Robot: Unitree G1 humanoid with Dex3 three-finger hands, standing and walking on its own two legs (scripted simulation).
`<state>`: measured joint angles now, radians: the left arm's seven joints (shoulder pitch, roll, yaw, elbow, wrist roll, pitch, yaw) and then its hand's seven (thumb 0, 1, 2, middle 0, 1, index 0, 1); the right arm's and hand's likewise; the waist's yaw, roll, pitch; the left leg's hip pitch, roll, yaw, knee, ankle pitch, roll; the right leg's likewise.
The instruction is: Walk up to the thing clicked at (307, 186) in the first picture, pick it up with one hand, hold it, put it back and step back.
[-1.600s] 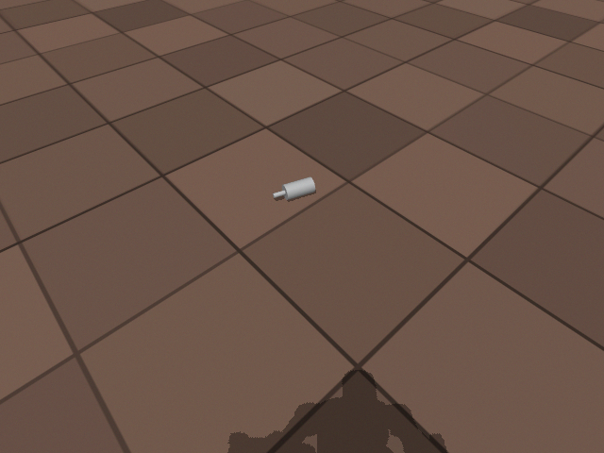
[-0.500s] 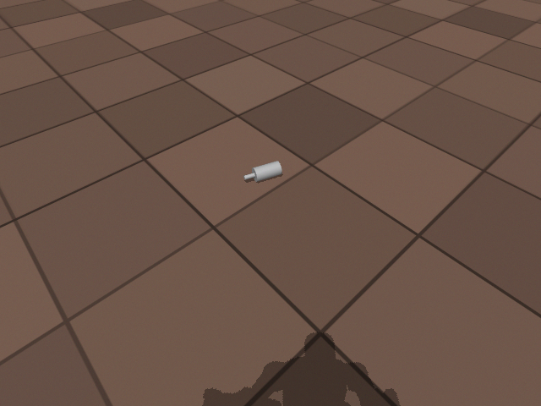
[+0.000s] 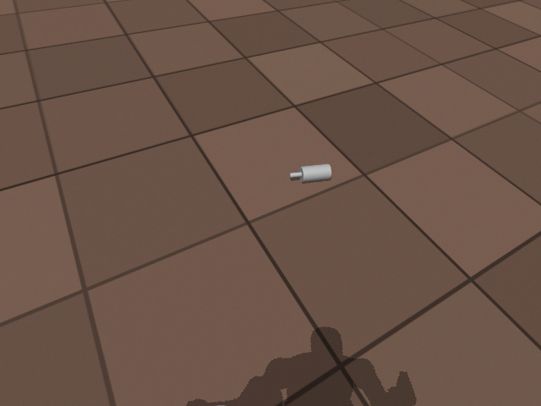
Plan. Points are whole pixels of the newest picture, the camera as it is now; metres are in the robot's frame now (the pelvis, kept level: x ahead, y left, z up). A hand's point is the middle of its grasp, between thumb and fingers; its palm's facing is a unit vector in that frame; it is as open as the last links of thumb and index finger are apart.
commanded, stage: walk up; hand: left
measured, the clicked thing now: (309, 173) +1.31 -0.15 -0.71
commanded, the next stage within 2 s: none
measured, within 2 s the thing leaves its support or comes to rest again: neither
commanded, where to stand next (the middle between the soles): +0.98 -0.47 m, yaw +15 degrees
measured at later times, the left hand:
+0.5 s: hand (196, 318) +0.29 +0.16 -0.11, palm faces +0.14 -0.92 -0.37, open 7.4 cm
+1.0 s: hand (246, 241) +0.49 +0.09 -0.15, palm faces +0.10 -0.96 -0.28, open 7.4 cm
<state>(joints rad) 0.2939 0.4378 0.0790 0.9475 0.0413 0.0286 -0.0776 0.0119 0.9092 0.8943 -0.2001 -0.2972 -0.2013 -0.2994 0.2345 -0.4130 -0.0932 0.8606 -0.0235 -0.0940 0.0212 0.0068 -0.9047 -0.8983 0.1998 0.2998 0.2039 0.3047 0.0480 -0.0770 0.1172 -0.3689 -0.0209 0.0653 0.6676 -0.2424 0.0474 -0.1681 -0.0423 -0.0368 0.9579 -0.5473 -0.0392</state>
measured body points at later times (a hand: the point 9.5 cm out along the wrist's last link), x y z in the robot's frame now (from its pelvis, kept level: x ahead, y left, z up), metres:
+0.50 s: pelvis +0.24 -0.13 +0.01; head +0.26 -0.14 +0.46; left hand +0.28 +0.20 -0.08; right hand +0.34 -0.46 -0.11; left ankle +0.15 +0.02 -0.62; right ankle +0.31 -0.25 -0.72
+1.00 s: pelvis +0.46 -0.18 +0.01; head +0.47 -0.14 +0.45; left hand +0.48 +0.14 -0.13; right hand +0.58 -0.50 -0.06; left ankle +0.49 -0.06 -0.72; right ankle +0.51 -0.34 -0.65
